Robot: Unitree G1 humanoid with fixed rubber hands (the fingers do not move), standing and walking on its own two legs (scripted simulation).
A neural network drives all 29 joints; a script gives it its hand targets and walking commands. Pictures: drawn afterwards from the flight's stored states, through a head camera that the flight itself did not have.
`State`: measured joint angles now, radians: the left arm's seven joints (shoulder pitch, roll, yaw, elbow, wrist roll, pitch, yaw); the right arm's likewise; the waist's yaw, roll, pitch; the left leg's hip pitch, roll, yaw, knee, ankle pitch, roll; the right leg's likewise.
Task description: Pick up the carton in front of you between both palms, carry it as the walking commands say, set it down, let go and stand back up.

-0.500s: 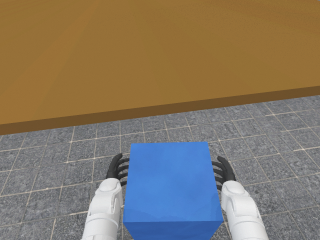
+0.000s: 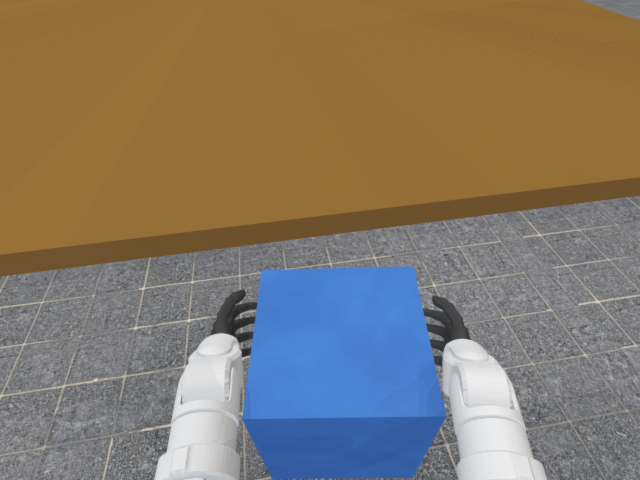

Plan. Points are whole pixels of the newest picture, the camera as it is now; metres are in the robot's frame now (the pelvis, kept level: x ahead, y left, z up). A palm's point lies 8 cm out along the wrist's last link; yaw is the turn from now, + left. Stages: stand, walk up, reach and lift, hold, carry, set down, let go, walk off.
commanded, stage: reach and lift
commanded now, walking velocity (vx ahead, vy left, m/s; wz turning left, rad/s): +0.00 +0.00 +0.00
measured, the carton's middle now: (339, 377) +0.30 +0.00 -0.05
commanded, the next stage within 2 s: hold in 0.58 s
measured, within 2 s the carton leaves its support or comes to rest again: neither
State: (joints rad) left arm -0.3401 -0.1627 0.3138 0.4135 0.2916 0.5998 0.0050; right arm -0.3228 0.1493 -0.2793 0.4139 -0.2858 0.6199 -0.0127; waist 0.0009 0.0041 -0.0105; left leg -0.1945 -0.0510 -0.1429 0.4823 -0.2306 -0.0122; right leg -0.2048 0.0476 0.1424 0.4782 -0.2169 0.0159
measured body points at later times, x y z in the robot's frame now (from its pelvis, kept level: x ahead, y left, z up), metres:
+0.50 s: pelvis +0.02 +0.00 +0.01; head -0.01 +0.00 +0.45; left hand +0.32 +0.15 +0.03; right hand +0.31 -0.15 +0.02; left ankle +0.02 +0.13 -0.74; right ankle +0.03 -0.13 -0.74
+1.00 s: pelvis +0.01 +0.00 +0.01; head -0.04 +0.00 +0.45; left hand +0.31 +0.15 +0.05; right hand +0.30 -0.15 +0.04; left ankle +0.02 +0.13 -0.74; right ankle +0.03 -0.13 -0.74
